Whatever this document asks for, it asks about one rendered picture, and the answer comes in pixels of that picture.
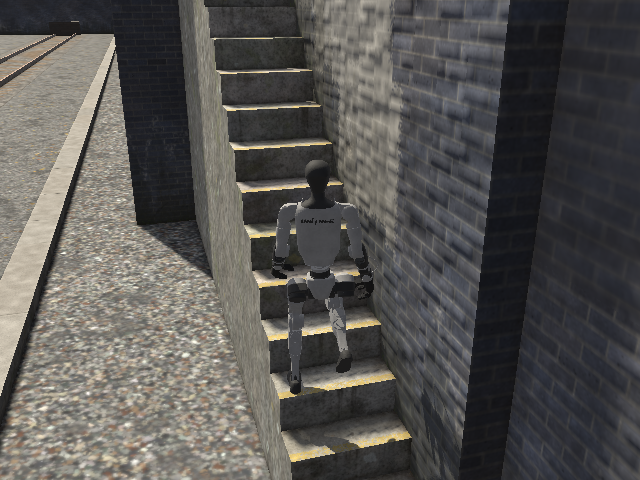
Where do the stairs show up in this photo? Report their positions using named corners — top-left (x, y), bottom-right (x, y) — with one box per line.
top-left (178, 0), bottom-right (416, 480)

